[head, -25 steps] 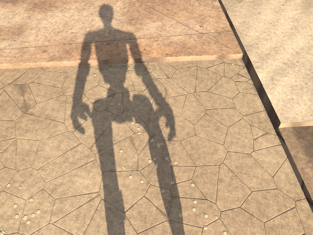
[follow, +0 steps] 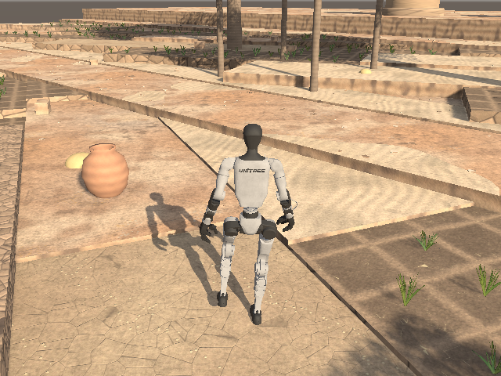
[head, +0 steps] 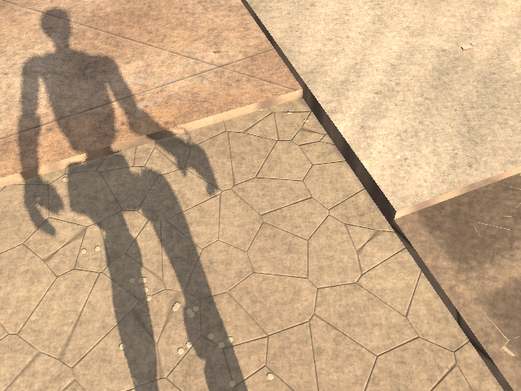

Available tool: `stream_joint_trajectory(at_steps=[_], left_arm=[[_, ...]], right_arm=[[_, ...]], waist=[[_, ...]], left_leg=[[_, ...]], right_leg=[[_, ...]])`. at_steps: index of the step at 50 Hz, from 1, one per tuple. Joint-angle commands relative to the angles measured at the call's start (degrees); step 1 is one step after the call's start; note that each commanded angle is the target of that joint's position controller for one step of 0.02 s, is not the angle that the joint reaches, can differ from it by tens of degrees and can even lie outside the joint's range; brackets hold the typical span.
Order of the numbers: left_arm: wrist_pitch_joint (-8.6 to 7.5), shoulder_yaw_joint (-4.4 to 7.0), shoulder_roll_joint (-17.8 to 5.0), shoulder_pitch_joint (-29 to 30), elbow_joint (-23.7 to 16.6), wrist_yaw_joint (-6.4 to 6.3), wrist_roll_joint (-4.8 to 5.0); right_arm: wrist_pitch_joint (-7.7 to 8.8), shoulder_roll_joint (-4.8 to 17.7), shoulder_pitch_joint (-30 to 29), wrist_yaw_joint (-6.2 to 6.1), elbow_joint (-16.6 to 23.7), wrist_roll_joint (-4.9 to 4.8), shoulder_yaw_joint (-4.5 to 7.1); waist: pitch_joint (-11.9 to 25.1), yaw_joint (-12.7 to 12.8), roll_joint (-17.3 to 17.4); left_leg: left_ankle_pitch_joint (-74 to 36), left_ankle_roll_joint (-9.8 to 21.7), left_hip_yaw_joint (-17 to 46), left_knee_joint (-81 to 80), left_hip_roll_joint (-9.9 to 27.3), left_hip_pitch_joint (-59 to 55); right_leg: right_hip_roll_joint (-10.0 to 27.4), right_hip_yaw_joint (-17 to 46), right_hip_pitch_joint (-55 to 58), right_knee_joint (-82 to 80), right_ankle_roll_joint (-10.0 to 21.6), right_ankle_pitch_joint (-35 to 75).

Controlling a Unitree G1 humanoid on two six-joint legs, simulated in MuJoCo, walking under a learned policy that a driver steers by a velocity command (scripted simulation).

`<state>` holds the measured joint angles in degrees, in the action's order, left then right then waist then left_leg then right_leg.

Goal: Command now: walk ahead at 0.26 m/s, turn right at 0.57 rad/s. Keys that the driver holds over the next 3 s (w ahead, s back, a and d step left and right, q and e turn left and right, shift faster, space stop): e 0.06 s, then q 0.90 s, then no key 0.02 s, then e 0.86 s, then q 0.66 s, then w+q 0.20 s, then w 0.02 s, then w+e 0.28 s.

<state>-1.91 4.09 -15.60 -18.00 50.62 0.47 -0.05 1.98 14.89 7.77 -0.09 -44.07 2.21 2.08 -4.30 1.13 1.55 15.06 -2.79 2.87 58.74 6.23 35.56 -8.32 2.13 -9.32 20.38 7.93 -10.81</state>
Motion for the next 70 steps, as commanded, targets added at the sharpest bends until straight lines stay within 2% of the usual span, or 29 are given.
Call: stream_joint_trajectory(at_steps=[1, 7, 9, 11, 12, 13, 14, 16, 18, 25, 30, 33, 34, 35, 36, 37, 39, 42, 46, 49, 53, 55, 56, 57, 58, 61, 63, 65, 70], left_arm=[[-0.3, 1.81, -8.55, -1.29, -3.38, -0.45, 0.12], [0.81, 0.87, -6.35, -3.84, -2.89, -1.59, -0.85], [0.49, 0.3, -5.62, -2.75, -2.47, -1.99, -1.21], [-0.04, 0.11, -6.59, 0.1, -2.23, -2.28, -0.46], [-0.57, -0.25, -6.21, -0.52, -3.18, -2.24, -0.42], [-0.18, -0.61, -3.23, -8.95, -2.4, -2.22, 0.2], [1.06, -0.52, -5.05, -9.76, -1.0, -2.22, -0.93], [2.26, -0.21, -6.47, -1.66, -1.69, -2.01, -2.55], [3.4, -0.4, -5.69, 0.97, -2.75, -1.59, -1.69], [4.72, -1.14, -3.98, 5.45, -3.96, -2.64, -0.94], [3.85, -1.35, -3.89, 4.72, -4.32, -3.12, -0.2], [2.87, -1.32, -3.93, -0.97, -3.25, -3.67, 0.09], [2.44, -0.98, -5.15, -3.14, -2.92, -4.11, -0.32], [2.17, 0.05, -9.89, -2.34, -3.9, -4.73, -0.95], [2.22, 0.96, -14.3, 5.53, -6.7, -4.73, -1.57], [2.18, 0.23, -10.93, 8.59, -7.39, -4.37, -2.28], [1.7, -1.15, -6.06, 12.0, -8.58, -4.05, -1.59], [1.54, -1.15, -6.16, 8.69, -8.92, -3.8, -1.41], [1.83, 0.01, -8.59, 1.18, -7.03, -3.47, -1.4], [1.93, 0.54, -9.57, 1.54, -7.07, -2.67, -1.71], [1.95, 0.41, -9.45, 3.1, -5.71, -1.31, -1.66], [2.05, -0.7, -6.9, 4.78, -4.82, -0.9, -0.79], [1.68, -1.98, -2.93, 2.13, -4.88, -0.52, -0.52], [1.65, -3.13, 0.77, -0.15, -5.0, -0.45, 0.07], [2.59, -2.13, -3.64, 2.1, -3.61, -0.95, -0.15], [3.45, -0.5, -6.95, 4.86, -3.17, -0.6, 0.02], [3.9, -0.09, -6.06, 2.18, -1.86, -0.59, -0.38], [4.58, 0.23, -5.03, 1.47, -1.52, -0.65, -0.61], [5.56, 0.17, -3.36, 4.57, -3.57, 0.36, -0.81]], right_arm=[[-0.76, 3.71, 2.74, -0.17, 2.48, -0.25, 0.68], [-0.03, 4.03, -1.49, -0.28, 3.08, -0.91, -0.15], [0.6, 4.72, 1.96, -0.4, 1.35, -0.66, 0.0], [1.61, 5.38, 9.77, -0.81, -1.81, -0.41, 0.36], [2.39, 7.77, 13.68, -1.1, -2.85, -0.44, 0.74], [2.06, 11.08, 12.91, -0.97, -1.96, -0.98, 1.16], [0.97, 8.76, 11.6, -0.41, -2.0, -2.76, 0.75], [-0.22, 7.81, 6.5, 0.32, -0.7, -2.58, 0.98], [-1.28, 7.87, 5.19, -0.19, -0.91, -2.09, 1.32], [-3.32, 9.12, 6.45, -0.11, -1.14, -1.24, 3.26], [-4.58, 9.58, 4.53, 0.3, -0.62, -0.98, 4.33], [-5.39, 9.39, 1.85, 0.5, -0.15, -1.49, 4.7], [-5.4, 8.7, 1.01, 0.44, 0.37, -1.98, 4.57], [-5.32, 5.89, 3.53, 0.28, 0.75, -2.69, 3.96], [-4.92, 5.76, 2.45, -0.09, 1.36, -2.63, 4.28], [-4.62, 9.77, 2.92, -0.18, 0.13, -0.49, 5.04], [-4.89, 8.18, 7.47, 0.54, -1.92, -0.31, 5.02], [-5.86, 7.53, 6.79, 1.36, -1.99, -0.56, 4.48], [-6.38, 6.33, 0.72, 2.28, 0.75, -1.3, 3.45], [-6.57, 5.54, -0.64, 2.64, 1.9, -1.86, 2.79], [-6.2, 4.21, 1.82, 1.22, 0.93, -2.46, 1.83], [-5.18, 2.93, 5.78, 0.1, -1.55, -1.48, 0.94], [-4.11, 5.57, 7.46, -0.7, -2.31, 0.06, 0.94], [-3.56, 9.45, 2.96, -1.34, -1.63, -0.65, 1.09], [-3.26, 7.53, 1.15, -1.49, -1.89, -1.07, 0.89], [-2.79, 8.09, -0.63, -2.36, -2.33, -1.32, 0.69], [-3.08, 8.8, 1.41, -2.73, -2.86, -1.78, 1.18], [-3.52, 7.85, 0.9, -2.8, -2.52, -1.6, 1.24], [-3.5, 7.12, 0.0, -2.78, -2.57, -0.81, 1.49]], waist=[[5.4, -1.14, -4.99], [6.24, 2.34, -6.56], [6.17, 0.93, -6.67], [6.81, -3.91, -4.65], [10.88, -4.6, 0.1], [16.03, -0.36, 11.2], [18.79, 0.01, 10.88], [9.05, -0.25, 1.71], [5.95, 0.74, 3.28], [7.47, -1.54, 6.37], [7.37, -1.62, 7.22], [6.63, 1.03, 7.54], [5.73, 2.09, 6.2], [5.94, 0.19, -4.09], [2.03, -0.75, -16.35], [0.68, -2.49, -7.51], [2.48, -5.74, -5.08], [3.72, -3.21, -8.61], [4.85, 1.45, -9.99], [5.44, 1.98, -11.21], [6.46, 0.6, -13.01], [6.74, -2.77, -9.31], [10.27, -1.5, -1.52], [7.58, 1.26, 9.15], [6.99, -0.86, 7.61], [3.65, -1.42, 8.98], [4.62, -1.56, 7.34], [3.9, -1.09, 4.88], [2.26, -1.64, 6.19]], left_leg=[[-5.02, -0.96, -3.84, -5.34, -3.16, -3.35], [-10.62, 1.91, -4.1, -19.49, -5.07, -5.66], [-9.1, 4.27, -3.86, -23.95, -5.91, -11.84], [-16.07, 7.01, -3.76, -35.18, -6.46, -22.04], [-39.79, 9.04, 4.36, -34.55, 0.32, -31.61], [-69.44, 19.36, 19.93, -31.76, 14.44, -39.67], [-63.15, 24.1, 28.05, -35.61, 16.69, -38.07], [-41.28, 20.97, 21.92, -38.61, 10.54, -29.97], [-27.95, 16.85, 16.49, -41.97, 5.05, -23.91], [1.68, 15.02, 19.72, -46.23, 1.31, -21.62], [6.47, 12.97, 23.5, -47.51, 0.38, -17.96], [8.67, 9.57, 24.8, -47.04, -1.67, -14.09], [11.62, 6.59, 22.91, -45.36, -4.42, -10.65], [15.94, 3.66, 16.88, -34.11, -9.48, -6.77], [14.87, 2.4, 3.23, -17.32, -18.29, -0.44], [12.91, 2.18, 4.5, -6.17, -12.5, -4.03], [8.18, 2.19, 3.38, 3.88, -12.35, -7.14], [7.76, 0.3, 0.22, 6.7, -10.75, -2.93], [10.42, -1.18, -1.42, -2.11, -8.95, -1.3], [12.37, -0.16, -3.48, -9.62, -8.27, -7.78], [10.19, 2.7, -5.03, -24.14, -9.88, -18.92], [-9.66, 4.05, -3.46, -46.33, -7.39, -32.51], [-14.05, 4.84, 6.95, -48.55, 2.69, -43.59], [-32.9, 9.87, 13.21, -44.04, 12.92, -37.92], [-31.09, 12.93, 9.18, -41.28, 11.5, -33.0], [-33.9, 12.2, 4.74, -40.42, 8.2, -34.43], [-40.43, 14.36, 3.09, -39.04, 9.45, -34.99], [-34.64, 15.6, 1.5, -40.08, 10.16, -32.08], [-21.89, 15.47, -0.97, -40.64, 9.67, -30.01]], right_leg=[[12.06, 7.9, 0.4, -0.82, 4.5, 47.75], [13.68, 8.91, 8.32, 2.6, 1.28, 46.49], [15.03, 9.66, 8.26, 5.07, 0.37, 47.33], [13.75, 8.16, 7.7, 13.4, -1.29, 46.9], [10.1, 6.1, 3.54, 21.83, -3.03, 32.56], [1.93, 1.8, -4.17, 36.24, -5.44, -8.29], [0.84, 1.19, -8.18, 41.31, -5.9, -24.54], [3.61, 2.09, -14.13, 46.14, -6.7, -21.76], [5.71, 1.73, -13.75, 42.06, -7.78, -17.3], [5.08, 0.05, -13.37, 30.01, -9.68, -15.19], [3.85, -0.05, -7.65, 21.16, -8.14, -13.81], [2.59, -0.44, 1.06, 6.72, -5.65, -9.85], [4.26, 0.89, 5.35, -1.35, -4.48, -8.73], [15.76, 13.58, 6.99, -9.96, -2.0, -17.91], [28.74, 29.15, -1.16, -15.35, 3.33, -21.21], [29.05, 23.76, -6.83, -12.22, 5.23, -10.81], [22.43, 12.4, -6.8, -7.46, 2.9, 5.2], [19.82, 5.25, 1.63, -3.46, 2.86, 18.57], [22.83, 4.43, 11.85, -0.37, 4.41, 27.49], [23.46, 2.12, 9.67, 1.05, 4.18, 28.4], [22.51, 2.68, 5.21, 3.78, 4.0, 32.06], [20.2, 1.46, -1.26, 6.31, -0.63, 25.92], [17.57, -0.18, -8.28, 9.31, -4.5, 12.28], [12.2, -3.5, -10.33, 6.25, -7.09, -10.29], [12.62, -1.81, -4.72, 10.01, -7.08, -15.94], [8.72, -2.07, -10.95, 18.22, -6.92, -14.76], [7.73, -1.78, -13.83, 29.56, -7.53, -18.32], [8.12, -1.44, -15.16, 36.93, -8.3, -18.79], [9.33, -3.41, -15.07, 30.17, -9.04, -16.01]])
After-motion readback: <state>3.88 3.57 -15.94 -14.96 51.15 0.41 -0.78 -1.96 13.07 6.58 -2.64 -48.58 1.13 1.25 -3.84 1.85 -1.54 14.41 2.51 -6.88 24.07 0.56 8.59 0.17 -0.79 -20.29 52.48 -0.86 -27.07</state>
